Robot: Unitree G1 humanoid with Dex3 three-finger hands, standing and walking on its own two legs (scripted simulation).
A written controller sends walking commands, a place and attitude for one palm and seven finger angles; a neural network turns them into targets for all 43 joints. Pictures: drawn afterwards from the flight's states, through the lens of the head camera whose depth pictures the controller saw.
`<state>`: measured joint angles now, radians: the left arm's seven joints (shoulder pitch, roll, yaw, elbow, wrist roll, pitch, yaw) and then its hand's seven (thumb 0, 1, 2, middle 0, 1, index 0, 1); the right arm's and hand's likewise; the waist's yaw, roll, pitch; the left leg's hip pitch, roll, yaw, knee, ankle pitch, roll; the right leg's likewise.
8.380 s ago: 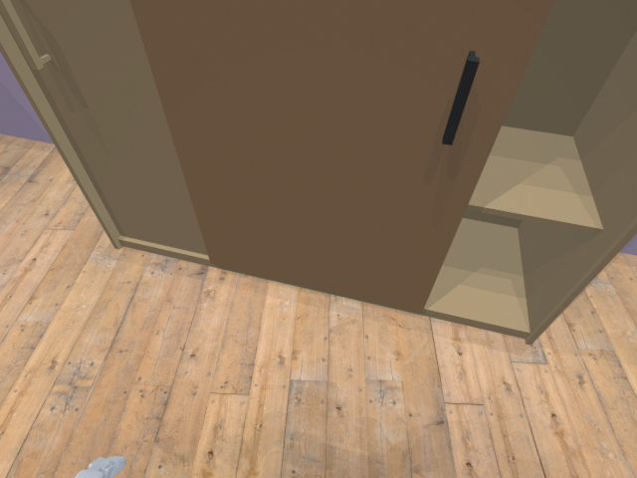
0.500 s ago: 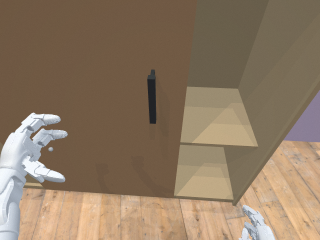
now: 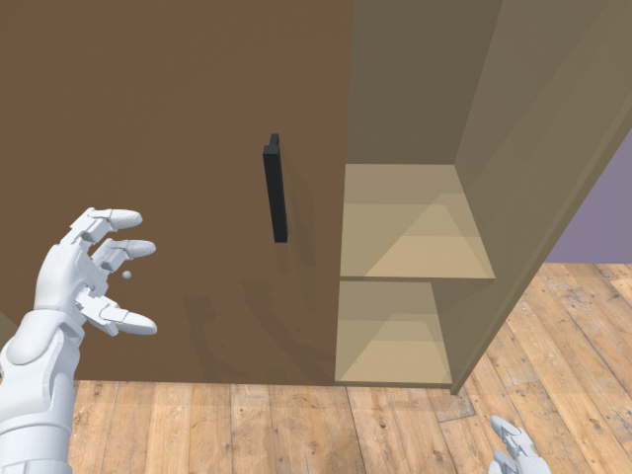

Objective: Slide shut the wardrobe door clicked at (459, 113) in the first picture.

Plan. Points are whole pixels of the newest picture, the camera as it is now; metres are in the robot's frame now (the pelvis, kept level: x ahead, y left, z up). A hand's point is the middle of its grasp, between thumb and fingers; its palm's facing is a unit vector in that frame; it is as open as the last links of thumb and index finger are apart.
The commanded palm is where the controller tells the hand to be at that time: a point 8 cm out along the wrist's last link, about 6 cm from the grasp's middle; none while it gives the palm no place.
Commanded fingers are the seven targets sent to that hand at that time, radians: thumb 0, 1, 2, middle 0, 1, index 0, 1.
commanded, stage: move the hooked fingers beside the handle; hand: left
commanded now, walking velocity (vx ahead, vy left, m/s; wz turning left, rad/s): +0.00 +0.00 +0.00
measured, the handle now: (278, 190) +0.50 +0.09 +0.10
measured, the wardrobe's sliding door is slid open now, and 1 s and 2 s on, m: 0.37 0.37 0.37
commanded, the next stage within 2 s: feel for the door with the fingertips in 1.90 s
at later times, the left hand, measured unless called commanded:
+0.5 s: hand (180, 248) +0.36 +0.20 +0.11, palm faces +0.05 -1.00 +0.00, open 14.0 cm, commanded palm +0.34 +0.25 +0.11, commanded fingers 0.00 -0.50 0.30 -0.30 -1.20 -0.30 -1.20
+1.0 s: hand (229, 225) +0.41 +0.15 +0.11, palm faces +0.03 -1.00 +0.00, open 14.0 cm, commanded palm +0.39 +0.20 +0.11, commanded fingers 0.00 -0.50 0.30 -0.30 -1.20 -0.30 -1.20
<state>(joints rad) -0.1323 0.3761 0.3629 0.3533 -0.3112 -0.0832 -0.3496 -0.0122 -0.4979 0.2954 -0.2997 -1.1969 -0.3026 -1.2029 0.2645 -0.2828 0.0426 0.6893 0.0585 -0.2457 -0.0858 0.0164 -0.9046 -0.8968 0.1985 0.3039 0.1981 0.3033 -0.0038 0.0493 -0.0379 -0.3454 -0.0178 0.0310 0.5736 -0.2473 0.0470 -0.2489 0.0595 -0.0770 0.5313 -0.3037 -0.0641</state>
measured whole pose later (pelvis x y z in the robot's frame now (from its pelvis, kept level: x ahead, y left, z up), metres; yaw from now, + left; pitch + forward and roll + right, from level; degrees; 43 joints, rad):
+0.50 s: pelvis +0.00 +0.01 +0.00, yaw -1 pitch +2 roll -1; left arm -0.28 0.29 0.24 0.44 -0.24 -0.10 -0.19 -0.01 -0.50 0.30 -0.30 -1.20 -0.30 -1.20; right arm 0.26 -0.26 0.04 0.70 0.05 -0.19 -0.06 0.02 -0.91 -0.90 0.20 0.30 0.20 0.30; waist -0.02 0.04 -0.04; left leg -0.36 -0.03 0.05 0.57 -0.25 0.06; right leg -0.27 0.05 -0.06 0.54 -0.31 -0.06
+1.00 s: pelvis +0.01 +0.01 +0.00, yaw -1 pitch +4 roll -1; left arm -0.46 0.21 0.16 0.61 -0.18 -0.16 -0.04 -0.01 -0.50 0.30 -0.30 -1.20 -0.30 -1.20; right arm 0.29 -0.26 0.02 0.72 0.04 -0.12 -0.02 0.01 -0.91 -0.90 0.20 0.30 0.20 0.30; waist -0.04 0.03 -0.04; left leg -0.39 -0.03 0.06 0.59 -0.26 0.06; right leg -0.31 0.05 -0.05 0.57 -0.32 -0.05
